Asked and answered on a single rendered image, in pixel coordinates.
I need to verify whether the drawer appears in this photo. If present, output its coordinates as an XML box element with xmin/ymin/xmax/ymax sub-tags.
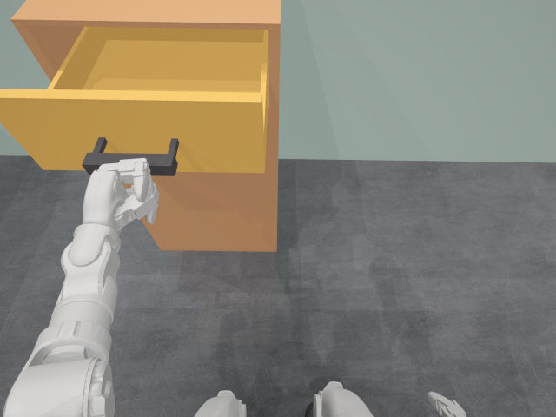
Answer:
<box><xmin>0</xmin><ymin>27</ymin><xmax>269</xmax><ymax>173</ymax></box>

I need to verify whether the robot right hand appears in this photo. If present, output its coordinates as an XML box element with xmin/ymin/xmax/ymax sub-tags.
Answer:
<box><xmin>427</xmin><ymin>392</ymin><xmax>466</xmax><ymax>417</ymax></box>

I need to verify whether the robot left shin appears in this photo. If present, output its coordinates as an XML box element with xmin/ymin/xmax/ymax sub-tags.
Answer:
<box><xmin>217</xmin><ymin>390</ymin><xmax>235</xmax><ymax>398</ymax></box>

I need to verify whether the robot left upper arm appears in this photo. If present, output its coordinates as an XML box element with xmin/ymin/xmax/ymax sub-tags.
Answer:
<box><xmin>8</xmin><ymin>358</ymin><xmax>115</xmax><ymax>417</ymax></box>

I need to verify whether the robot left hand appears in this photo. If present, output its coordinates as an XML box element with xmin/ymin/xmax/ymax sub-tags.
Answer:
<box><xmin>83</xmin><ymin>158</ymin><xmax>160</xmax><ymax>236</ymax></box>

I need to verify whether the left robot forearm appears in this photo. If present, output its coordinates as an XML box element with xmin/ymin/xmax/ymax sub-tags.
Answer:
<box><xmin>3</xmin><ymin>223</ymin><xmax>122</xmax><ymax>417</ymax></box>

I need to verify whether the handle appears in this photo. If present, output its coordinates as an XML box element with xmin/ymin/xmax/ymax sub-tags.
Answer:
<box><xmin>82</xmin><ymin>137</ymin><xmax>179</xmax><ymax>176</ymax></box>

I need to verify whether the cabinet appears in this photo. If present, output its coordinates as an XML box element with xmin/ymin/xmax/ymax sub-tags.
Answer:
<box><xmin>10</xmin><ymin>0</ymin><xmax>281</xmax><ymax>252</ymax></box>

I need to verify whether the robot right thigh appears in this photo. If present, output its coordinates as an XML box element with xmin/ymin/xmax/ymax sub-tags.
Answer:
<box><xmin>313</xmin><ymin>388</ymin><xmax>373</xmax><ymax>417</ymax></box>

